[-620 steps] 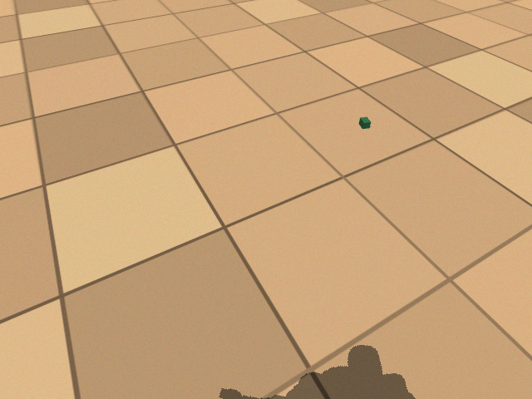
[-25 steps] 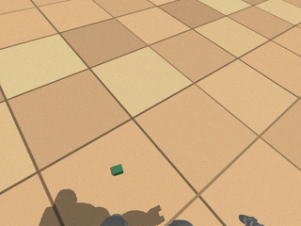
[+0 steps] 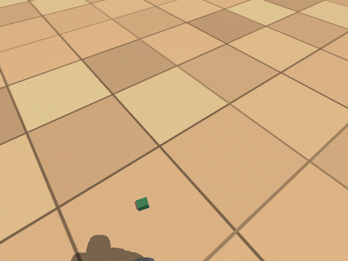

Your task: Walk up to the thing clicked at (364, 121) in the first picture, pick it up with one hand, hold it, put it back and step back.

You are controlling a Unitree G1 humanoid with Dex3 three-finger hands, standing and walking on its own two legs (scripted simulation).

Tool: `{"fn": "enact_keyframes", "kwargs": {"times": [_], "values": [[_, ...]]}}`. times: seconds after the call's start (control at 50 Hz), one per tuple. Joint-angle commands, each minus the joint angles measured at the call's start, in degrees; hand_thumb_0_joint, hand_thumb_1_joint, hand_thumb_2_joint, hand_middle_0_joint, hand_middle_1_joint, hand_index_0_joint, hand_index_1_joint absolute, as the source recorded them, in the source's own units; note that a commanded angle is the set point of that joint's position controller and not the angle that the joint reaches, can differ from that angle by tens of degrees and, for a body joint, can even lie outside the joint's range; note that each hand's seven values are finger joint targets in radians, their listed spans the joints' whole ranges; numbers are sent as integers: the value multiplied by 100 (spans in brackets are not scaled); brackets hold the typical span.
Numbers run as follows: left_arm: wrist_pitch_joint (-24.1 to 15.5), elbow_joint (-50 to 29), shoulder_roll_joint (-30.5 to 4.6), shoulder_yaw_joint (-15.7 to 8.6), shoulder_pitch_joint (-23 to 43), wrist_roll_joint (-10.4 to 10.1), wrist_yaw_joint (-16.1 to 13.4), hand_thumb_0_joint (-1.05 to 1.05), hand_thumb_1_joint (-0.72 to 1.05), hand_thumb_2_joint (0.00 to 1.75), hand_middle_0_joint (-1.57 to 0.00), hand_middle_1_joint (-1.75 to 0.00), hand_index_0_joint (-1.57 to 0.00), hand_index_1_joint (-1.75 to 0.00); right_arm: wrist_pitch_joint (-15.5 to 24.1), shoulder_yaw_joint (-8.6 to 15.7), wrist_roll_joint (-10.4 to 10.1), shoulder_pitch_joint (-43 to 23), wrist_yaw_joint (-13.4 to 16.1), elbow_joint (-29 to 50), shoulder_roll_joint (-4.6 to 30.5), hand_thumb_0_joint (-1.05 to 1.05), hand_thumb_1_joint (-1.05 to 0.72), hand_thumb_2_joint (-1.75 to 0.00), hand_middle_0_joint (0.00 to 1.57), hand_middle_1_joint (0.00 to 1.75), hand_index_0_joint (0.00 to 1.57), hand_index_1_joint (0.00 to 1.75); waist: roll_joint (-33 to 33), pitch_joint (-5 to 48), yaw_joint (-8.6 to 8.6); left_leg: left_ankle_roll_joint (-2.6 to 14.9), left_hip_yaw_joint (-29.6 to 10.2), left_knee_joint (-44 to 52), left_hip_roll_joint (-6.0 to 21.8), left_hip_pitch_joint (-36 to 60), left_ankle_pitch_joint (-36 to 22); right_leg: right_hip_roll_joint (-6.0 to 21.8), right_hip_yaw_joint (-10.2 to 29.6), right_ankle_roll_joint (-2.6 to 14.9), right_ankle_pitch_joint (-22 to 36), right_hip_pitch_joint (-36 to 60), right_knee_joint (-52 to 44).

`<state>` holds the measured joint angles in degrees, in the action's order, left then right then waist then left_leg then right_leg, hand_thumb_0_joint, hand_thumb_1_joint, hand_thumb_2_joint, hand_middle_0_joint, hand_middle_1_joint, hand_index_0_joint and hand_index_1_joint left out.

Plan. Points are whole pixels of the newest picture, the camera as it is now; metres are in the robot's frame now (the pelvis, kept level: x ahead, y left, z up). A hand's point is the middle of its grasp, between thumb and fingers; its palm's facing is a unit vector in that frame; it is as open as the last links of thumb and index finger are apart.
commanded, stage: walk up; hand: left
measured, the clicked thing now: (142, 204) +0.53 +0.24 -0.74
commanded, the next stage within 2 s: stand in 1.78 s
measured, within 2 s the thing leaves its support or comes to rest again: neither
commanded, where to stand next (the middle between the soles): +0.14 +0.01 m, yaw -1 degrees
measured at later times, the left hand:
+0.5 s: hand out of the picture +0.12 +0.30 -0.15, palm faces -0.01 -0.94 -0.35, open 7.4 cm
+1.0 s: hand (66, 260) +0.15 +0.30 -0.16, palm faces +0.04 -0.90 -0.42, open 7.4 cm
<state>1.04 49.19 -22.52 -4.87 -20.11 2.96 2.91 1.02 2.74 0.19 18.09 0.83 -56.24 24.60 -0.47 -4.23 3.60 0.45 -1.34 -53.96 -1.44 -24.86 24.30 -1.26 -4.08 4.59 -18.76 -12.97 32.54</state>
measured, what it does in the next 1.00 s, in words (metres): steps on the spot: left foot, then right foot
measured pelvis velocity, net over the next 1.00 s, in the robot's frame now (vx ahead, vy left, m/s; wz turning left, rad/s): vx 0.07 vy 0.02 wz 0.05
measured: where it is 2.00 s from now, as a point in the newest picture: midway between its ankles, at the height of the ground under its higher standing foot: outside the picture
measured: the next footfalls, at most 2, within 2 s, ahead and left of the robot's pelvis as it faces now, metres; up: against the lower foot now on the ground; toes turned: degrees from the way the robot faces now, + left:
left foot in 0.24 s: +0.15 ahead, +0.14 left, +0.00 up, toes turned +4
right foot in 0.62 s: +0.17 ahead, -0.12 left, +0.00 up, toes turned +2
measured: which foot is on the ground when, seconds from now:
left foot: up 0.00-0.22, down 0.24-0.64, up 0.66-0.90, down 0.92-1.00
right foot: down 0.00-0.28, up 0.30-0.60, down 0.62-1.00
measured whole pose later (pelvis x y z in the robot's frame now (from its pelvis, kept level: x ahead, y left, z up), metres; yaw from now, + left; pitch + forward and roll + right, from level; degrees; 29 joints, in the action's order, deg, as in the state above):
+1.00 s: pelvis +0.07 +0.02 -0.02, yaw +3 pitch -2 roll +2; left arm 0.4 54.2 -22.8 -1.9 -9.3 0.7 -1.1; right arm -0.3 1.7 1.1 12.7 -1.1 -58.0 21.5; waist 0.9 -4.8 0.3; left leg -0.1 0.1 -40.1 -1.0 -14.9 23.5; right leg 4.4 2.8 0.1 -24.1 -25.6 46.5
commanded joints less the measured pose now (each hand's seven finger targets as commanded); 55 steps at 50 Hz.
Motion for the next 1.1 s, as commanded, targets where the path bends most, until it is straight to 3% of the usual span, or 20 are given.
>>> {"fn": "enact_keyframes", "kwargs": {"times": [0.0, 0.12, 0.18, 0.22, 0.24, 0.28, 0.32, 0.44, 0.52, 0.58, 0.62, 0.64, 0.82, 0.88, 0.92, 0.94, 0.96, 1.0, 1.04, 1.08], "values": [[-314, -327, -1625, -448, -541, -113, -100, 0, 90, 90, -20, -30, -20, -30, 309, 266, 97, -722, -83, 885, 1185, 0, -90, -90, 20, 30, 20, 30, 542, -190, 294, 20, -304, 634, 248, -1620, 105, 1963, 2693, 785, -1405, 1701, -1899], [-354, -482, -1466, -291, -80, -141, -133, 0, 90, 90, -20, -30, -20, -30, 334, 220, 50, -362, -124, 872, 869, 0, -90, -90, 20, 30, 20, 30, 677, -250, -77, 123, 263, 1446, 221, -115, -439, 1521, 1254, 579, 1824, 721, -1364], [-234, -482, -1268, -182, 306, -239, -169, 0, 90, 90, -20, -30, -20, -30, 375, 214, -4, 162, 20, 626, 669, 0, -90, -90, 20, 30, 20, 30, 516, 191, -448, 144, 671, 2625, -93, 1475, -2063, 1004, 333, 331, 3310, 23, 69], [-200, -613, -955, -43, 413, -308, -204, 0, 90, 90, -20, -30, -20, -30, 380, 368, 74, 623, 166, 555, 1109, 0, -90, -90, 20, 30, 20, 30, -21, 595, -753, 492, -144, 2650, 498, 2794, -3180, 496, 59, -118, 2447, -1066, 1282], [-159, -656, -699, 2, 301, -373, -235, 0, 90, 90, -20, -30, -20, -30, 390, 413, 156, 705, 231, 668, 1419, 0, -90, -90, 20, 30, 20, 30, -882, 881, -770, 1086, -1883, 2847, 1808, 3081, -4201, 1, 183, -346, 80, -1733, 2331], [-117, -478, -1402, -163, -256, -216, -151, 0, 90, 90, -20, -30, -20, -30, 433, 636, -24, 629, 101, 844, 1890, 0, -90, -90, 20, 30, 20, 30, -621, 847, -643, 1864, -3508, 3877, 2657, 2743, 933, 480, 802, -154, -1465, -2167, 3405], [-111, -311, -1516, -199, -168, -178, -79, 0, 90, 90, -20, -30, -20, -30, 409, 536, 17, 67, 56, 1031, 1630, 0, -90, -90, 20, 30, 20, 30, -377, 125, -488, 1405, -2674, 4194, 2105, 1846, 1772, 558, 1037, -238, -962, -2295, 3178], [-268, -5, -969, -65, -197, -274, -108, 0, 90, 90, -20, -30, -20, -30, 362, 272, 105, -618, -66, 1102, 1220, 0, -90, -90, 20, 30, 20, 30, -1115, -302, -301, 1124, -594, 3802, 1226, 378, -686, 550, 393, -481, -144, -1080, 1497], [-384, 153, -1013, -74, 4, -336, -322, 0, 90, 90, -20, -30, -20, -30, 59, 233, 107, -746, -144, 1148, 1107, 0, -90, -90, 20, 30, 20, 30, -1240, 74, -355, 1113, -346, 2846, 1120, 159, -2250, 272, 55, -572, 589, -235, 821], [-447, 321, -1271, -122, -217, -299, -489, 0, 90, 90, -20, -30, -20, -30, -169, 187, -27, -1020, -153, 1221, 895, 0, -90, -90, 20, 30, 20, 30, -356, 451, -87, 662, -55, 1454, 713, 44, -1720, 176, 151, -509, 1416, 426, -252], [-504, 61, -1920, -227, 235, -150, -526, 0, 90, 90, -20, -30, -20, -30, -267, 57, -69, -549, -118, 1168, 415, 0, -90, -90, 20, 30, 20, 30, 1352, 447, -299, 164, 8, -44, -25, -581, 699, 2251, 2951, 265, 1613, 98, -1340], [-470, -61, -2073, -236, 626, -184, -542, 0, 90, 90, -20, -30, -20, -30, -345, 181, -33, -495, -57, 1027, 789, 0, -90, -90, 20, 30, 20, 30, 1098, 426, -295, 155, -468, -597, 163, -148, 1039, 2613, 3237, 897, 1334, -462, -1282], [-354, -56, -1557, -145, 889, -52, -508, 0, 90, 90, -20, -30, -20, -30, -248, 220, -8, -461, -155, 453, 887, 0, -90, -90, 20, 30, 20, 30, 1608, 926, -126, -46, 122, 858, 133, 16, 799, 1394, 1676, 614, -170, 196, -635], [-212, -40, -1426, -56, 1209, -186, -419, 0, 90, 90, -20, -30, -20, -30, -55, 211, 87, 46, -97, 54, 827, 0, -90, -90, 20, 30, 20, 30, 1090, 795, -489, -3, 414, 2793, -39, 1430, -502, 1211, 1263, 302, 97, -754, 263], [-182, -99, -686, 166, 1082, -319, -414, 0, 90, 90, -20, -30, -20, -30, 59, 310, 239, -308, -18, 177, 1379, 0, -90, -90, 20, 30, 20, 30, -876, 536, -382, 531, -2342, 3585, 1627, 1784, -711, 375, 529, -351, -472, -2101, 1733], [-189, 69, -1179, 8, 1381, -307, -490, 0, 90, 90, -20, -30, -20, -30, 54, 335, 118, -776, -40, 281, 1797, 0, -90, -90, 20, 30, 20, 30, -861, 188, -461, 1227, -2913, 3668, 2194, 622, -143, 338, 696, -375, -1322, -1642, 1728], [-234, 181, -1338, -5, 1421, -264, -459, 0, 90, 90, -20, -30, -20, -30, 50, 311, 86, -1264, -52, 347, 1696, 0, -90, -90, 20, 30, 20, 30, -722, -106, -290, 1366, -2612, 3591, 2166, -137, -15, 527, 668, -350, -1043, -935, 1575], [-330, 411, -1051, 64, 1101, -303, -380, 0, 90, 90, -20, -30, -20, -30, 71, 93, 96, -1621, -58, 362, 1054, 0, -90, -90, 20, 30, 20, 30, -523, -35, -10, 635, -697, 2721, 1038, 317, -1578, 428, 487, -307, 302, -344, 186], [-405, 530, -1211, 27, 942, -330, -382, 0, 90, 90, -20, -30, -20, -30, 140, 67, -18, -1162, -49, 231, 919, 0, -90, -90, 20, 30, 20, 30, -400, 580, -157, 217, -261, 2072, 648, 738, -2510, 718, 883, -114, 2571, 308, 36], [-388, 534, -1265, 66, 1306, -311, -392, 0, 90, 90, -20, -30, -20, -30, 135, 66, -43, -800, -41, 69, 919, 0, -90, -90, 20, 30, 20, 30, -422, 708, -398, 212, -398, 2418, 670, 757, -1881, 864, 1059, -10, 2250, 376, -57]]}}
